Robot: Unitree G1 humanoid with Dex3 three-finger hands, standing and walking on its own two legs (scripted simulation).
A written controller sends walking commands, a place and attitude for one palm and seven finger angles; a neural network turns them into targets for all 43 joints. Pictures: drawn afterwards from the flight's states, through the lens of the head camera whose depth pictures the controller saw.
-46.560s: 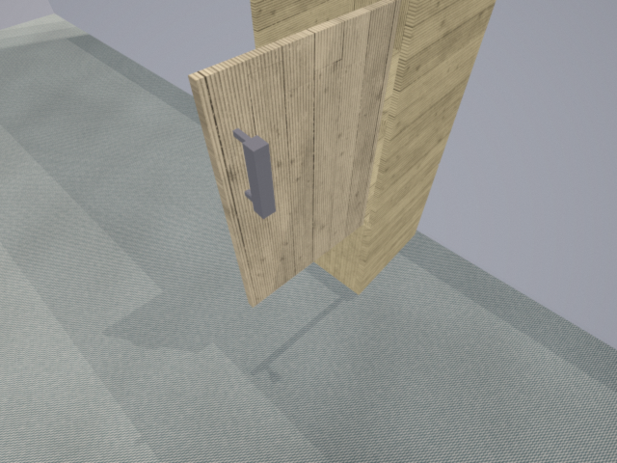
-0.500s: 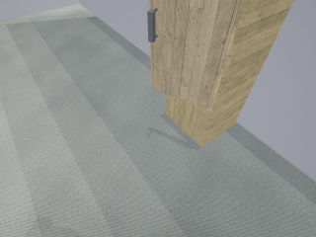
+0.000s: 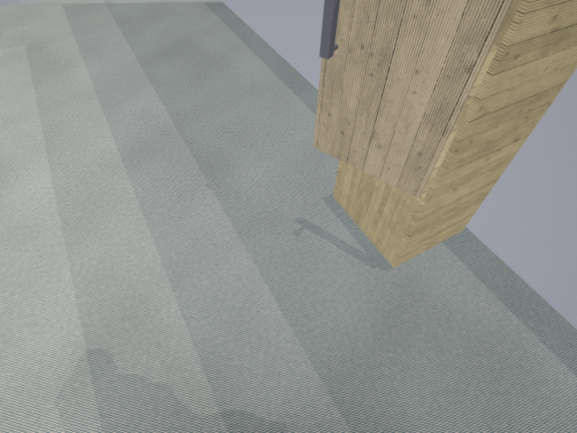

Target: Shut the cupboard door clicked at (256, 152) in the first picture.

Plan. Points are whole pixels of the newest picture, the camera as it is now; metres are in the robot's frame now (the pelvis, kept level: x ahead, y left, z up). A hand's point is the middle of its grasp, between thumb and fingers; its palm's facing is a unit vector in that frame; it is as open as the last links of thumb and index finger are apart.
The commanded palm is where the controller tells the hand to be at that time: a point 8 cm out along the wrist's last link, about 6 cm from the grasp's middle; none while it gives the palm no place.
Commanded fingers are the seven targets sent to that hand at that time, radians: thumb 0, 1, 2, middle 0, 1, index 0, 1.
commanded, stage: walk to a spot facing it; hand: left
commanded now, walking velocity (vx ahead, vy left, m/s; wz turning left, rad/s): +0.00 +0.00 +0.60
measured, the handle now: (333, 25) +1.00 -0.07 +0.09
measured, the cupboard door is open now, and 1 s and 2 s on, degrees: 24 24 24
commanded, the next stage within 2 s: turn to face it in 1.18 s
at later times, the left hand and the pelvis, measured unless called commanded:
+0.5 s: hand out of the picture +0.00 +0.20 -0.15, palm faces +0.33 -0.90 -0.29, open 7.4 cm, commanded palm none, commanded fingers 0.00 0.90 0.90 -0.20 -0.30 -0.20 -0.30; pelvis +0.00 -0.02 +0.01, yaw +19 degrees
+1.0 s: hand out of the picture +0.00 +0.29 -0.17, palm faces +0.59 -0.77 -0.25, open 7.4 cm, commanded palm none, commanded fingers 0.00 0.90 0.90 -0.20 -0.30 -0.20 -0.30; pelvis +0.10 +0.09 +0.00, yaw +35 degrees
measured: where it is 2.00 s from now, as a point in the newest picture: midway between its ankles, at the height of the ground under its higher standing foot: (217, 394)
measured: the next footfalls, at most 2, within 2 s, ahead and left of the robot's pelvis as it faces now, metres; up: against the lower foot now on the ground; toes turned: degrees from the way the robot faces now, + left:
right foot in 0.38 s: +0.06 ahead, -0.13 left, +0.00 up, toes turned +14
left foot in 0.78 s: +0.08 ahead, +0.21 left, +0.00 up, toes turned +38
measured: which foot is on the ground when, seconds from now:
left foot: down 0.00-0.38, up 0.40-0.76, down 0.78-1.00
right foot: down 0.00-0.06, up 0.08-0.36, down 0.38-0.78, up 0.80-1.00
